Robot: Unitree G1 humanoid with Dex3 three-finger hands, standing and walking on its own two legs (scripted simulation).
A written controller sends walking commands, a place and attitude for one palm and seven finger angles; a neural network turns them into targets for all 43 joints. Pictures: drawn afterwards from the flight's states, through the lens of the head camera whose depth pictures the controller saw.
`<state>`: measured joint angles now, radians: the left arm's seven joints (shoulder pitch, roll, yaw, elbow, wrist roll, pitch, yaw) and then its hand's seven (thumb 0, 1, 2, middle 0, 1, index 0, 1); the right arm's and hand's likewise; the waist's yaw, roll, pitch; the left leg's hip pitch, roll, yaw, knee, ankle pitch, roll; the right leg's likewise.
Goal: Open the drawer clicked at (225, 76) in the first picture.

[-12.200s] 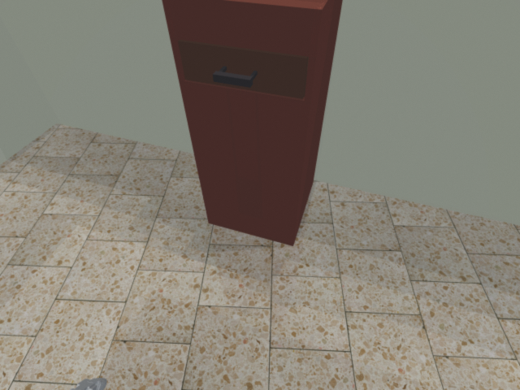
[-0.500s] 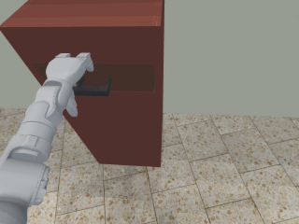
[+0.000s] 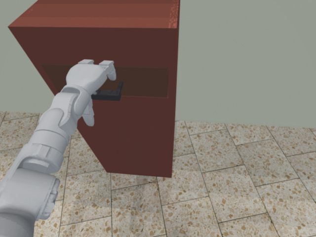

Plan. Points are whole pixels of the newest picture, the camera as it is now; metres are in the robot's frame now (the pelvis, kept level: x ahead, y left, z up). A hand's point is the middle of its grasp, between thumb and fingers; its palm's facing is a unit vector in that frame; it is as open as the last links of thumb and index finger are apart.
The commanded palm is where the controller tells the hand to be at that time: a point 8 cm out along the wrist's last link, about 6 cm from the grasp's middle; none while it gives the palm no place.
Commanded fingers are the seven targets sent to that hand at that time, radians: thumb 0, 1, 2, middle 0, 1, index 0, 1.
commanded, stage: move the hooked fingers above the handle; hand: left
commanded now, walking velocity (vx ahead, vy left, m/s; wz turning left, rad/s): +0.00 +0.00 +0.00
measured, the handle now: (103, 89) +0.52 +0.20 +0.06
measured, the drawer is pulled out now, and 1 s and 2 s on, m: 0.00 0.00 0.00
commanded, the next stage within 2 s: none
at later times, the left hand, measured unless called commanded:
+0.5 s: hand (97, 90) +0.46 +0.18 +0.12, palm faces +0.01 -0.01 -1.00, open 13.8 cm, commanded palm +0.44 +0.21 +0.18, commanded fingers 0.00 -0.50 0.30 -0.30 -1.20 -0.30 -1.20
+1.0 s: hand (82, 86) +0.47 +0.22 +0.12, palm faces +0.04 +0.01 -1.00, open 13.8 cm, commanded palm +0.44 +0.22 +0.18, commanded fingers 0.00 -0.50 0.30 -0.30 -1.20 -0.30 -1.20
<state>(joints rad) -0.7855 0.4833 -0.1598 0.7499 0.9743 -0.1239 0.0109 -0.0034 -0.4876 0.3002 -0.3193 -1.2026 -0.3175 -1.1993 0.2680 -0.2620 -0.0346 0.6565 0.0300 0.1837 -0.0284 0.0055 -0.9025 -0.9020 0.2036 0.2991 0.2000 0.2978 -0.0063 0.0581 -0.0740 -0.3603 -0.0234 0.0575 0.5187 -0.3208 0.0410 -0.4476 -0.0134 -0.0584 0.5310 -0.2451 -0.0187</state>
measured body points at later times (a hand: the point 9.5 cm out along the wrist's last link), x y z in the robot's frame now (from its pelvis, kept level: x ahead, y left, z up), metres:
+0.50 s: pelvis +0.00 -0.01 +0.00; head +0.05 -0.03 +0.45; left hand +0.45 +0.18 +0.17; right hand +0.09 -0.27 -0.14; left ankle -0.04 +0.09 -0.73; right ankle +0.01 -0.11 -0.73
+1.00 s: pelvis +0.00 +0.00 +0.00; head +0.06 -0.03 +0.44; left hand +0.46 +0.22 +0.18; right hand +0.08 -0.27 -0.14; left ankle -0.04 +0.09 -0.73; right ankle +0.01 -0.11 -0.73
